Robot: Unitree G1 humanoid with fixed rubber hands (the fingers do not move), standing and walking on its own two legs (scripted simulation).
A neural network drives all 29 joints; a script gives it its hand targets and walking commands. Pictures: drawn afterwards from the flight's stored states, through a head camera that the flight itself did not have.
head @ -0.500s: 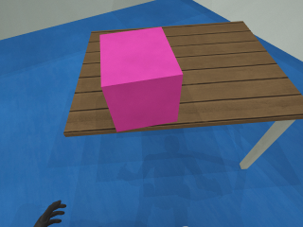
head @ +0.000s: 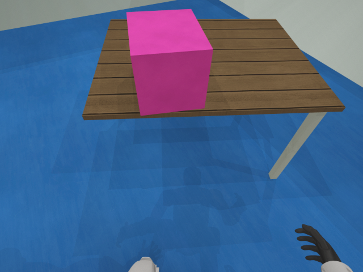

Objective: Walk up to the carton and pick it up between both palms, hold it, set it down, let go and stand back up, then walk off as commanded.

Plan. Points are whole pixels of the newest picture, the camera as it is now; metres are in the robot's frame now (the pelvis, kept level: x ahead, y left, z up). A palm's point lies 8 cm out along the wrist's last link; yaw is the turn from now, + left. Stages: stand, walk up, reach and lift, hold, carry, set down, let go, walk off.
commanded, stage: walk off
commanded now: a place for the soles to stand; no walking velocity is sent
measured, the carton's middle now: (166, 61) +0.82 +0.11 +0.01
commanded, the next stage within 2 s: stand in 1.94 s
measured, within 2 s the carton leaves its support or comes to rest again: neither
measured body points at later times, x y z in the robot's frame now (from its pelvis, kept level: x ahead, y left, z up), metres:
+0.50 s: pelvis -0.14 +0.03 +0.01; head -0.14 +0.06 +0.46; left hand -0.03 +0.35 -0.10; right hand -0.07 -0.29 -0.07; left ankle -0.15 +0.14 -0.71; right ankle -0.07 -0.13 -0.67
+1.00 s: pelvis -0.19 +0.01 +0.02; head -0.21 +0.01 +0.47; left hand -0.12 +0.34 -0.08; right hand -0.07 -0.29 -0.08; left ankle -0.15 +0.15 -0.71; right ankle -0.16 -0.12 -0.71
